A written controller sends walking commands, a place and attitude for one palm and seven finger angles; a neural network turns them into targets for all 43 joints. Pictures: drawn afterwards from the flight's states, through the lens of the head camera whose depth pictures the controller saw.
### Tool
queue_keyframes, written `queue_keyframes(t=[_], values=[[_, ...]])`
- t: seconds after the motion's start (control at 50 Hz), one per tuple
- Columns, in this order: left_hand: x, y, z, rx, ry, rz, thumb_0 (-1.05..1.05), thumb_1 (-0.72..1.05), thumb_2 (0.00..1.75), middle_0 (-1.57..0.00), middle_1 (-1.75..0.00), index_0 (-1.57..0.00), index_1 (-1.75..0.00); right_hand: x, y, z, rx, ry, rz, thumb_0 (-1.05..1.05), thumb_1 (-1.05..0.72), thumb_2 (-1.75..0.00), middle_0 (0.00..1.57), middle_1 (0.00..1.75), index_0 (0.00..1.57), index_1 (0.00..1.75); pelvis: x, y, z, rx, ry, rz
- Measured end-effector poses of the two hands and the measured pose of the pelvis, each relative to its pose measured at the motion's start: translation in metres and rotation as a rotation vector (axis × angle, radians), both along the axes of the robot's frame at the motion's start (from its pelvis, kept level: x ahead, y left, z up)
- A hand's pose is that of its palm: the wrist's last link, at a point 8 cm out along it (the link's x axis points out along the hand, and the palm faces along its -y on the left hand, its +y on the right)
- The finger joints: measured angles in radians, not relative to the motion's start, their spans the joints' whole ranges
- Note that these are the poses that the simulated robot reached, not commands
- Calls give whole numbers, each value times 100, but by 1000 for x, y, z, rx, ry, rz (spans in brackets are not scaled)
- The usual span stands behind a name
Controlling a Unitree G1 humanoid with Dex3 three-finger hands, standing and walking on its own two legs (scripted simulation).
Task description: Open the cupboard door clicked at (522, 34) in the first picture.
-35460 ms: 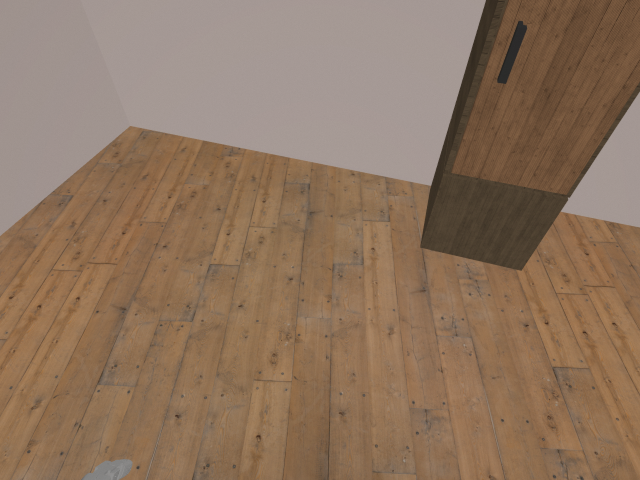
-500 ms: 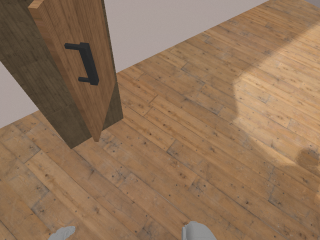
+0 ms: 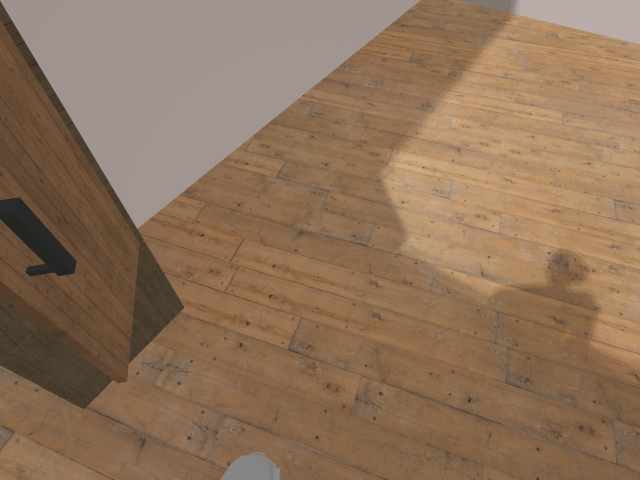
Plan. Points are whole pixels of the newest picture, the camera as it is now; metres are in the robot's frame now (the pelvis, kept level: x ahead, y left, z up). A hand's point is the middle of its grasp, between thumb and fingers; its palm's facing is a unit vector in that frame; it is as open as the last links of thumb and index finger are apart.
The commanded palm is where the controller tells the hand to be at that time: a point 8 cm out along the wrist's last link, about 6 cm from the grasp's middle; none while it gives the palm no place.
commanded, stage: walk to a spot facing it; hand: left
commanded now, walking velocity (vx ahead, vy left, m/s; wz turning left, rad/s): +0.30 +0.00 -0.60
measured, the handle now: (24, 242) +0.37 +0.42 +0.07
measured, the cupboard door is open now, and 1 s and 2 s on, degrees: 46 46 46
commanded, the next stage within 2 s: turn to face it in 1.70 s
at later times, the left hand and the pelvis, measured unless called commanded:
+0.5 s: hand (249, 345) +0.34 +0.15 -0.17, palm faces -0.35 -0.92 -0.14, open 7.4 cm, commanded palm none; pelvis +0.17 +0.02 -0.01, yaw -19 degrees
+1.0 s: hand (312, 290) +0.45 +0.05 -0.16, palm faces -0.38 -0.89 -0.24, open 7.3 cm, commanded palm none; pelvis +0.39 -0.13 +0.00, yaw -29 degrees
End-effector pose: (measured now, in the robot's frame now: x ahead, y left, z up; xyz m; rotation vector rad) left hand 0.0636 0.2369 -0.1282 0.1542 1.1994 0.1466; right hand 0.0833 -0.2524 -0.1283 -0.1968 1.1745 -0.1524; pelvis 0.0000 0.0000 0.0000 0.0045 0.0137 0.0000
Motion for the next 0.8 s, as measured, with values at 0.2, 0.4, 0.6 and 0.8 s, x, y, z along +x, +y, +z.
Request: queue_keyframes(t=[0.2,0.4,0.6,0.8], values=[[38,49,-28,-28,155,-66,1,91,89,-20,-30,-20,-30,34,35,16,-76,-79,-62,0,-91,-90,21,30,20,30,62,38,-7,-29,8,-132],[196,19,-15,-40,41,-262,1,91,90,-19,-30,-20,-30,-45,72,8,6,216,-314,0,-91,-90,20,30,20,30,129,34,1,-31,13,-276],[372,-110,-19,-69,-130,-506,1,91,90,-19,-30,-20,-30,-74,91,-16,165,487,-534,0,-91,-90,21,30,20,30,213,-20,-25,-7,5,-384],[401,-143,-5,25,-26,-464,-1,94,89,-20,-30,-21,-30,107,-35,-21,109,153,-548,0,-91,-90,20,30,20,30,290,-86,-5,17,-5,-452]])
